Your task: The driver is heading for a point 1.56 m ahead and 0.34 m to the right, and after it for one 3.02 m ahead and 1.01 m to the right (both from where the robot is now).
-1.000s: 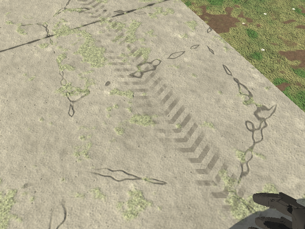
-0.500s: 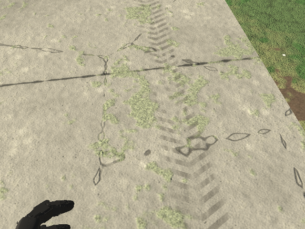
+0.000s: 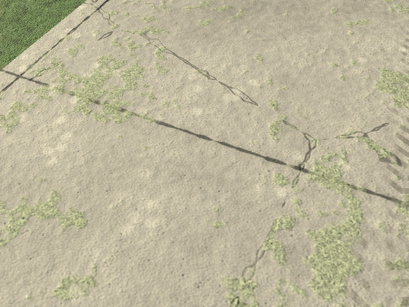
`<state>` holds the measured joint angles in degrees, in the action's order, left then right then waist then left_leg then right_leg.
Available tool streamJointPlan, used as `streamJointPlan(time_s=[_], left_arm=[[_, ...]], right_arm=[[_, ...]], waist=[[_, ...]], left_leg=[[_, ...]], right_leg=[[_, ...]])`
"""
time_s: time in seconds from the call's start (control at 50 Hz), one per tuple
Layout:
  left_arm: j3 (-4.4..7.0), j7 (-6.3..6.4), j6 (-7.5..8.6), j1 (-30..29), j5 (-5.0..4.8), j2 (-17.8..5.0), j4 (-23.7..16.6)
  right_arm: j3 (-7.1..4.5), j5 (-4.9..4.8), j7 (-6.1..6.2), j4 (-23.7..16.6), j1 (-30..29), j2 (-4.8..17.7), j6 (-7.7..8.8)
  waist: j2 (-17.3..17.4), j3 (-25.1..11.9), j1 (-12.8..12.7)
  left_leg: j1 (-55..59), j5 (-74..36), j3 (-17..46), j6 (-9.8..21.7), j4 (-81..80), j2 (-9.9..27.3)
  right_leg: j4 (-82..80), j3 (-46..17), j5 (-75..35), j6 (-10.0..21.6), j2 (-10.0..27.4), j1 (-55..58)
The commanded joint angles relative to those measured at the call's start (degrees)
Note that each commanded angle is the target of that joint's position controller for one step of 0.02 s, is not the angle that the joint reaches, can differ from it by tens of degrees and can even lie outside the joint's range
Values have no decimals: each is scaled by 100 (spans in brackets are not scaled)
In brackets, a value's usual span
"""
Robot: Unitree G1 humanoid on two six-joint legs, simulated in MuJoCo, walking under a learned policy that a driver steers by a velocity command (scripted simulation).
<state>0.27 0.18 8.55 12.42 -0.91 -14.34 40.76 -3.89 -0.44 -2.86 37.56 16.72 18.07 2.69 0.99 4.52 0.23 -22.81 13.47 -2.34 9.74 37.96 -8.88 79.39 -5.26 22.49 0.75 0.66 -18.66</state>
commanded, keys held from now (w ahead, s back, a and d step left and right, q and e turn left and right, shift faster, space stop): q+shift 0.16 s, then e+shift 0.84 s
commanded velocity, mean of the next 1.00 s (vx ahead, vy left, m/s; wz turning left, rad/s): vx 0.19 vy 0.00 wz -0.22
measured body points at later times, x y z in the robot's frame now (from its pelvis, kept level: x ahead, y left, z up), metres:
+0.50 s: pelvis +0.28 -0.09 +0.02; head +0.33 -0.08 +0.46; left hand +0.35 +0.18 -0.10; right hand +0.49 -0.32 -0.08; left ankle +0.25 +0.05 -0.67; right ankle +0.41 -0.15 -0.71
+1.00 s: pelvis +0.33 -0.06 +0.03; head +0.37 -0.06 +0.48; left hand +0.57 +0.17 -0.06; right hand +0.40 -0.36 -0.07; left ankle +0.36 +0.06 -0.71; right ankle +0.31 -0.21 -0.66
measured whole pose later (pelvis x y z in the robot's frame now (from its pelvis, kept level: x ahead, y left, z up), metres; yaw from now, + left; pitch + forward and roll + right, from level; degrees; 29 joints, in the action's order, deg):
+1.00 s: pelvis +0.33 -0.06 +0.03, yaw -19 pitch +1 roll +1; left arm 4.5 -0.7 -3.8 11.9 -1.6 -19.4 33.5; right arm -2.5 1.3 1.9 39.9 6.0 15.0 -1.2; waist -2.0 3.9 0.4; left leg -11.4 12.9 -7.7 0.9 23.5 1.7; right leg 54.8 -1.2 18.4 -7.1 5.4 -30.3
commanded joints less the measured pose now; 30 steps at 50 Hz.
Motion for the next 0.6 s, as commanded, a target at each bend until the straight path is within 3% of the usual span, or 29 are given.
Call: streamJointPlan(time_s=[0.02,0.04,0.08,0.1,0.12,0.16,0.18,0.22,0.24,0.26,0.28,0.3,0.32,0.34,0.36,0.38,0.4,0.46,0.5,0.6], left_arm=[[338,27,40,182,93,-1182,-546],[363,36,-59,128,146,-1200,-573],[264,56,-129,-526,301,-816,-850],[192,33,-149,-730,332,-578,-894],[167,-1,-158,-855,301,-456,-917],[245,-56,-200,-1085,137,-540,-1042],[290,-73,-222,-1046,79,-650,-1021],[377,-90,-197,-723,109,-805,-872],[431,-104,-160,-286,191,-856,-698],[452,-134,-113,244,294,-954,-543],[399,-162,-90,163,432,-1160,-537],[366,-247,-124,275,337,-997,-367],[389,-274,-210,-179,164,-920,-615],[378,-278,-333,-476,77,-878,-733],[379,-256,-430,-573,29,-936,-779],[455,-215,-492,-583,49,-1163,-772],[479,-181,-530,-517,80,-1177,-750],[506,-109,-624,-341,65,-1021,-709],[582,-34,-727,-273,15,-1123,-734],[724,137,-1000,-239,-58,-1205,-817]], right_arm=[[-249,125,94,-647,-433,843,230],[-216,41,145,-612,-557,731,209],[-241,-37,324,-518,-654,819,115],[-296,-80,412,-420,-596,909,5],[-341,-113,476,-292,-290,945,-103],[-353,-147,534,-101,117,896,-246],[-309,-127,562,-46,157,751,-262],[-236,-86,618,14,166,442,-254],[-201,-41,618,13,107,303,-240],[-109,5,573,-2,165,54,-213],[35,43,486,148,1499,-477,-202],[41,-110,381,427,2391,-35,-209],[-51,-61,365,470,1727,476,-316],[-130,18,402,211,676,713,-388],[-156,120,451,34,-44,759,-431],[-150,149,477,-133,-340,676,-448],[-116,163,493,-171,-424,539,-435],[-19,106,563,-69,-470,208,-359],[-21,83,568,-27,-598,227,-369],[-48,27,437,5,-965,313,-261]], waist=[[-582,-222,-460],[-542,-110,-514],[-423,42,-392],[-317,-111,-279],[-174,-444,-56],[139,-774,170],[348,-818,149],[612,-961,40],[605,-1143,-171],[259,-1476,-398],[-1653,-2065,284],[-2008,-2701,521],[-1267,-2363,295],[-607,-1740,68],[-151,-1271,-53],[-248,-1037,-12],[-373,-963,32],[-745,-1133,64],[-852,-1248,48],[-1063,-875,-41]], left_leg=[[1140,-1936,3295,1160,-2325,1696],[589,-2552,2805,1032,-2296,1532],[-520,-3452,1926,717,-2089,872],[-826,-3344,1554,440,-1852,521],[-846,-2849,1536,170,-1671,370],[-557,-1670,1961,-134,-1396,341],[-179,-1291,2029,-183,-1197,457],[639,-1182,2084,-314,-477,699],[957,-1587,1930,-460,102,698],[1063,-1156,1643,-698,1198,504],[-95,2898,1451,-1069,3434,-169],[-770,2673,1733,-1173,4112,91],[-922,2101,1341,-1326,4349,523],[-1108,1646,1024,-1378,4157,568],[-1172,1416,910,-1373,3903,553],[-1086,1214,951,-1319,3577,557],[-880,1154,974,-1243,3075,578],[-337,1439,857,-1166,1490,409],[-87,1213,959,-1165,902,328],[525,469,1093,-1082,-252,232]], right_leg=[[-635,-392,-77,-303,343,-1798],[-1259,-269,-59,-436,429,-1511],[-2629,259,-885,-608,107,-825],[-3425,458,-1652,-605,-153,-298],[-4027,581,-2555,-603,-457,201],[-4729,367,-3316,-610,-741,647],[-4912,239,-3478,-598,-600,521],[-5183,66,-3762,-463,-292,491],[-5258,142,-3900,-363,-211,796],[-5304,-22,-4879,-208,170,1397],[-5017,-1925,-7504,758,1545,2833],[-5271,-3998,-5380,1604,2299,3287],[-5643,-3931,-3295,1557,1889,2843],[-5892,-3459,-1988,1320,1423,2158],[-6060,-3132,-1419,1153,1134,1520],[-6163,-3053,-1272,1088,951,1121],[-6225,-2803,-1359,954,717,926],[-6254,-2413,-1859,838,435,896],[-6357,-2610,-1260,892,444,860],[-6689,-2929,136,754,268,268]])
Velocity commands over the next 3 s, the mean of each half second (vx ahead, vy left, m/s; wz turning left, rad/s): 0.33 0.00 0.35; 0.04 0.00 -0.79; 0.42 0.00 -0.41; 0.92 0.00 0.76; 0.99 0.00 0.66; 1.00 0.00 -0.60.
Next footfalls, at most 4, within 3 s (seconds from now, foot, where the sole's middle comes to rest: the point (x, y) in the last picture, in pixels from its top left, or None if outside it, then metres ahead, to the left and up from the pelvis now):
0.26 right None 0.45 -0.14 -0.75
0.68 left None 0.40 0.05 -0.75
1.12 right None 0.32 -0.22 -0.75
1.68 left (266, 207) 0.82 -0.19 -0.75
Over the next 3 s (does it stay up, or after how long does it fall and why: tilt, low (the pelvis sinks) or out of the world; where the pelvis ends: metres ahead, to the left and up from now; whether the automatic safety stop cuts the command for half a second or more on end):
stays up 1.74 -0.17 0.00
